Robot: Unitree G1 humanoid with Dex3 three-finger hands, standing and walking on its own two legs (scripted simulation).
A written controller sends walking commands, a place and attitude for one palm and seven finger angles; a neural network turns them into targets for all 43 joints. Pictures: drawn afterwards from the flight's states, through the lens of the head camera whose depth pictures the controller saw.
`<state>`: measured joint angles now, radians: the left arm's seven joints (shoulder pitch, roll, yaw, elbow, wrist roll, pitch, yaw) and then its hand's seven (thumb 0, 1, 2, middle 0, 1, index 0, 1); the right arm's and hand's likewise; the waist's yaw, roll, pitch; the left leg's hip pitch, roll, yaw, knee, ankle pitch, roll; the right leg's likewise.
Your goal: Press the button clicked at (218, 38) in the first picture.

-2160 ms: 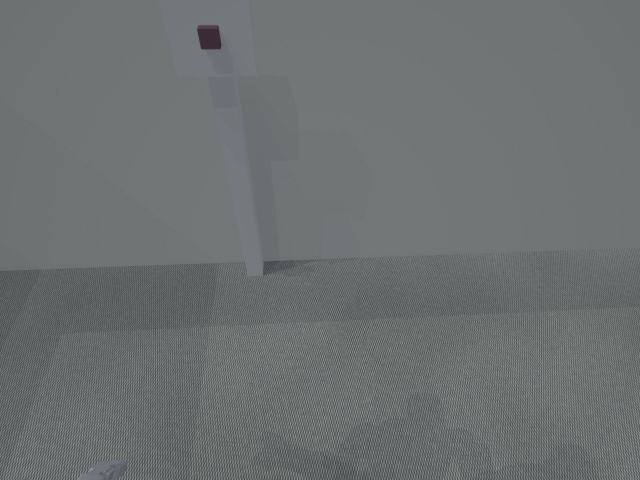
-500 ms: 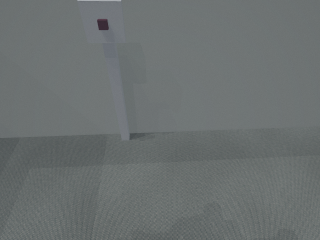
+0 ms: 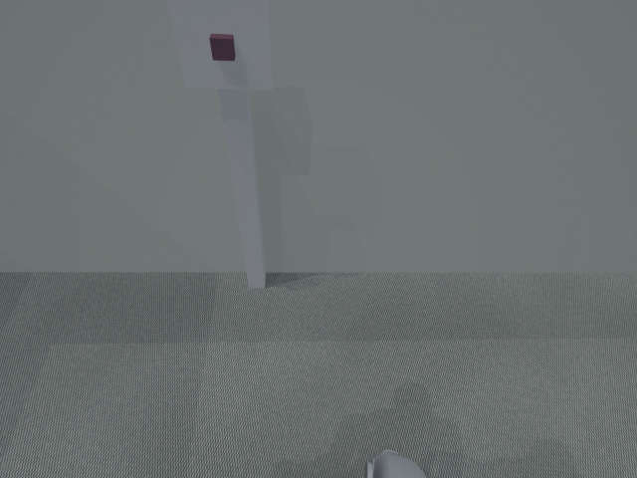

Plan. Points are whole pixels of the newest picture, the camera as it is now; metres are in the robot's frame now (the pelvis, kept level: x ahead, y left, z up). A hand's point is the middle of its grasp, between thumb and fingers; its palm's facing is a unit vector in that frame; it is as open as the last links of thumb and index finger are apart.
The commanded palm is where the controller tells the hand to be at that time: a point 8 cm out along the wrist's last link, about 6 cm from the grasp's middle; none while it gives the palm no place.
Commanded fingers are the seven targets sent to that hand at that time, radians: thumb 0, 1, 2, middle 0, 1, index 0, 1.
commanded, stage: take the last steps up to it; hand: left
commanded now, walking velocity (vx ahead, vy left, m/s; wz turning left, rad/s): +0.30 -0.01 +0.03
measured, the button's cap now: (223, 46) +0.82 +0.21 +0.14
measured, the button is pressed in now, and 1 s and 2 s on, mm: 0 0 0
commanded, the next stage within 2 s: come to a stop and stand still in 0.56 s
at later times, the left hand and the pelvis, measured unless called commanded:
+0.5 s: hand (201, 442) +0.20 +0.18 -0.19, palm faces +0.10 -0.98 -0.18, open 7.2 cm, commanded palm none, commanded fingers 0.00 0.90 0.90 -0.20 -0.30 -0.20 -0.30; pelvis +0.21 -0.01 -0.01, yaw +2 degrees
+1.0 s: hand (219, 328) +0.39 +0.18 -0.18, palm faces +0.03 -0.96 -0.26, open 7.3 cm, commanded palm none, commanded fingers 0.00 0.90 0.90 -0.20 -0.30 -0.20 -0.30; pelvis +0.33 -0.01 -0.02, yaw +1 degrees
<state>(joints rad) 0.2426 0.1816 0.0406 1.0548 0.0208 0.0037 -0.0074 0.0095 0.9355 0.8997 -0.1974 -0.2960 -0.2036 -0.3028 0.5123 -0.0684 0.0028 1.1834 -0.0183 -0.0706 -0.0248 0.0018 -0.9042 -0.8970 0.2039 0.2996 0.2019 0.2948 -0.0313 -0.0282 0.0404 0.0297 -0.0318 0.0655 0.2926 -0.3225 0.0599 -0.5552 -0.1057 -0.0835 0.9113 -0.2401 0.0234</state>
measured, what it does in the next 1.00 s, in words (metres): walks ahead: right foot, then left foot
